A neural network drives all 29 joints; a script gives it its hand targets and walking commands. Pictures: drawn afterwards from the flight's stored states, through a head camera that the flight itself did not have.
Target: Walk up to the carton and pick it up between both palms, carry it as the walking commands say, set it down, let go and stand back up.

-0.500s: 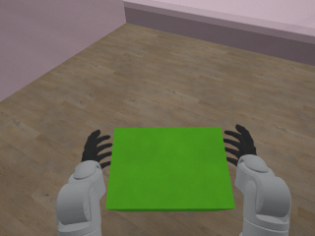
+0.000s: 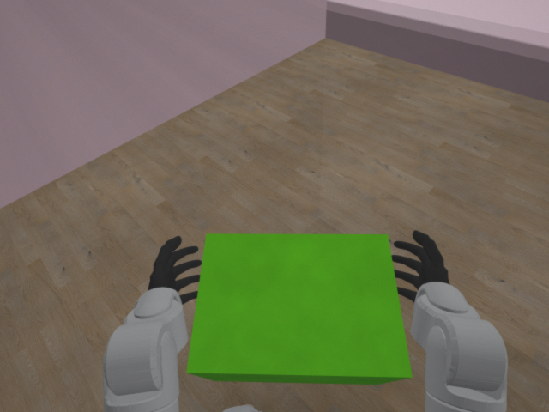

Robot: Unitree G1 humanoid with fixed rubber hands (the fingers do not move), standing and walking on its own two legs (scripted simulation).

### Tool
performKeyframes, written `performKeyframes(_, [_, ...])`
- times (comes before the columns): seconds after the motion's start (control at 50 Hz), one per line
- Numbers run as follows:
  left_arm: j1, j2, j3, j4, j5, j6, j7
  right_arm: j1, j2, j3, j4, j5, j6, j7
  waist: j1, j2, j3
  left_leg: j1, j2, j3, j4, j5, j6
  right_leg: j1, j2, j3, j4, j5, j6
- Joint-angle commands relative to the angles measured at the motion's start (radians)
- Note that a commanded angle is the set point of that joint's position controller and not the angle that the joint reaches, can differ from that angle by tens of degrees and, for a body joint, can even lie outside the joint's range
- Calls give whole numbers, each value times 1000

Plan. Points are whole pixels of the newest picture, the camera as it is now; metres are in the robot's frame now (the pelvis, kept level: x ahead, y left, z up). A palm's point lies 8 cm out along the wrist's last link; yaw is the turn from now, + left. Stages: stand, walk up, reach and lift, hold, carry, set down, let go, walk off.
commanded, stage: carry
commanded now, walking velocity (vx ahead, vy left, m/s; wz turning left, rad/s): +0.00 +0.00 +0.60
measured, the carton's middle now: (295, 312) +0.26 -0.01 +0.00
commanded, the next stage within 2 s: none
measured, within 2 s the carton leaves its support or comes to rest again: neither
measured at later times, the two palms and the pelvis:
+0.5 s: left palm (42, 395) +0.15 +0.27 +0.09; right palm (315, 287) +0.26 -0.04 +0.09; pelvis -0.04 +0.04 +0.00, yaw +18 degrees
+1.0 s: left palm out of the picture +0.05 +0.29 +0.10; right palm (272, 303) +0.24 +0.02 +0.10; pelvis -0.07 +0.02 -0.01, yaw +33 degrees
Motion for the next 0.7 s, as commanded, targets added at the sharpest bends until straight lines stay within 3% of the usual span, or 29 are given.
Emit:
performKeyframes(0.0, [-421,-885,-631,-110,-365,-17,-239,-453,875,772,-77,434,-4,270,11,-185,-124,-59,70,4,94,71,-7,159,-255,115,-192,332,-49])
performKeyframes(0.08, [-379,-844,-634,-119,-369,2,-237,-412,854,756,-68,420,7,253,19,-236,-150,43,48,89,-106,43,-10,150,-254,42,-124,393,-60])
performKeyframes(0.14, [-365,-827,-641,-111,-369,15,-232,-396,830,731,-49,409,20,250,29,-277,-172,105,30,134,-263,48,-1,176,-286,33,-75,465,-64])
performKeyframes(0.18, [-370,-832,-650,-110,-372,17,-229,-399,824,715,-40,407,25,254,32,-289,-193,142,22,151,-386,57,4,207,-303,29,-23,497,-44])
performKeyframes(0.2, [-375,-839,-656,-109,-375,19,-227,-389,827,707,-29,405,27,258,20,-261,-212,209,20,162,-513,149,7,201,-296,-1,33,477,-13])
performKeyframes(0.22, [-371,-843,-661,-107,-376,20,-225,-370,831,698,-15,401,27,263,9,-177,-250,353,38,129,-653,279,5,144,-263,-44,140,407,45])
performKeyframes(0.24, [-389,-837,-668,-115,-376,22,-222,-352,826,685,-5,397,26,270,1,-28,-262,525,167,-76,-674,460,36,-58,-218,-40,280,152,106])
performKeyframes(0.26, [-430,-853,-696,-136,-389,28,-229,-323,818,658,26,372,16,266,-19,341,-243,639,415,-487,-654,974,190,-391,-50,-57,492,-375,166])
performKeyframes(0.28, [-441,-874,-706,-124,-388,23,-232,-364,842,671,-5,389,8,272,-10,254,-249,643,401,-410,-586,1140,251,-409,-71,65,627,-411,150])
performKeyframes(0.32, [-477,-949,-752,-141,-426,5,-246,-381,899,681,-23,390,-10,283,-2,119,-266,590,319,-279,-590,919,214,-383,-78,131,663,-299,142])
performKeyframes(0.34, [-497,-969,-758,-143,-434,-1,-252,-398,915,683,-34,390,-20,286,-2,93,-255,550,288,-246,-609,830,203,-367,-69,127,633,-226,137])
performKeyframes(0.36, [-501,-988,-762,-146,-438,-9,-254,-402,929,684,-43,391,-28,289,0,86,-255,518,262,-220,-629,741,199,-342,-57,119,610,-180,137])
performKeyframes(0.4, [-484,-986,-755,-147,-438,-17,-252,-404,922,690,-65,393,-36,287,-2,73,-266,498,260,-254,-649,635,210,-323,-35,123,558,-159,133])
performKeyframes(0.46, [-428,-945,-735,-117,-420,-11,-244,-361,877,689,-56,381,-28,281,-4,80,-281,492,276,-313,-668,614,230,-298,-10,132,472,-140,122])
performKeyframes(0.52, [-401,-914,-713,-99,-401,-6,-238,-356,852,698,-58,380,-19,279,-4,101,-275,448,270,-338,-680,614,225,-229,19,125,353,-123,111])
performKeyframes(0.58, [-390,-889,-688,-90,-387,-3,-233,-362,839,708,-64,385,-12,276,-2,131,-272,377,251,-341,-697,592,193,-96,58,96,165,-114,97])
performKeyframes(0.62, [-370,-874,-667,-76,-375,-2,-230,-367,826,713,-65,391,-8,271,18,114,-280,303,199,-297,-653,531,131,76,52,56,-98,-18,93])
performKeyframes(0.64, [-367,-862,-656,-68,-367,-1,-229,-369,818,711,-61,391,-7,268,25,50,-284,191,160,-249,-592,431,78,215,-26,103,-208,31,84])
performKeyframes(0.66, [-366,-840,-645,-59,-359,2,-229,-359,825,707,-50,387,-3,264,25,-163,-263,27,81,-147,-404,252,33,316,-236,321,-302,3,44])
performKeyframes(0.68, [-345,-844,-633,-12,-345,0,-231,-388,788,729,-72,374,7,261,25,-436,-201,-146,-40,13,-166,-117,-14,269,-481,523,-320,222,-99])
